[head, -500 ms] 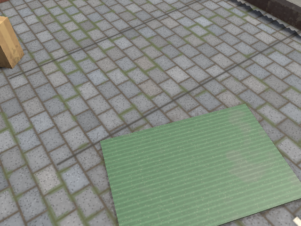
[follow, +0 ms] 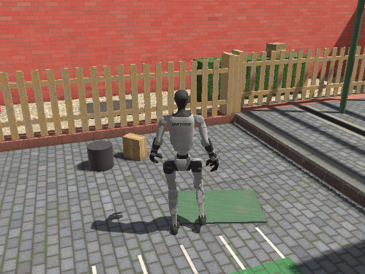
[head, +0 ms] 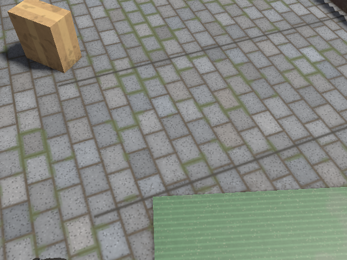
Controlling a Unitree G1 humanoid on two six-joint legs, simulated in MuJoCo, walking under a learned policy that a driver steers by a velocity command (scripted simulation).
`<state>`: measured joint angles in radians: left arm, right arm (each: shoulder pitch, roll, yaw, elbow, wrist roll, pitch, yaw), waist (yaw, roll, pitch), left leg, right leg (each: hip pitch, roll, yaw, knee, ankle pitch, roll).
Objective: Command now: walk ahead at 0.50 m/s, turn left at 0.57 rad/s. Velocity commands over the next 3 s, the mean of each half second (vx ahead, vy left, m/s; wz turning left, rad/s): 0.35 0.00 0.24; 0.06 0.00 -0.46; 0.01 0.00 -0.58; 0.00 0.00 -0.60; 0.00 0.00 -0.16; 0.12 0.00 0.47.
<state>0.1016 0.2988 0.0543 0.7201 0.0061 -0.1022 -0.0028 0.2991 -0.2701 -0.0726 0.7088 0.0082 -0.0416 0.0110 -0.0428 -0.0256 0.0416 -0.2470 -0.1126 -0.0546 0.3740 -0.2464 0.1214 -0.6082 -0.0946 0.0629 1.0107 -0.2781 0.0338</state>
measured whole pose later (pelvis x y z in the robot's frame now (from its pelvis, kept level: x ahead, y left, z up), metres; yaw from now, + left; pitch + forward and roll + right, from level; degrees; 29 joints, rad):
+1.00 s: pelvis +0.26 -0.03 -0.01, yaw -11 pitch +1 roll +0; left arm 0.17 0.30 0.09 0.63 -0.01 0.10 0.00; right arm 0.14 -0.27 -0.07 0.71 -0.01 0.01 -0.02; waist -0.01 -0.01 0.06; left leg -0.24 0.11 0.22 0.45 -0.20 0.01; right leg -0.48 -0.06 -0.02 0.92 -0.41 0.04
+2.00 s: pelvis +0.24 -0.08 +0.00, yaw -47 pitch +1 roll +1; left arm 0.19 0.30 0.07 0.59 0.01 0.04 -0.01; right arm 0.12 -0.32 -0.09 0.71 0.00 0.03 -0.03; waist -0.01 0.04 0.07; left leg -0.43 0.06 0.03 0.97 -0.52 -0.05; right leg -0.32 0.02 0.01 0.58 -0.28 -0.05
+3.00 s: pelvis +0.32 -0.06 +0.00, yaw -32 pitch +2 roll -1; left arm 0.21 0.32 0.08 0.69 -0.02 -0.05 -0.01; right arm 0.32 -0.28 -0.05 0.65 0.01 -0.02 0.02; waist 0.00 -0.05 -0.01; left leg -0.25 -0.03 0.00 0.56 -0.35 0.08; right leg -0.48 -0.04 0.00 1.06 -0.42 -0.01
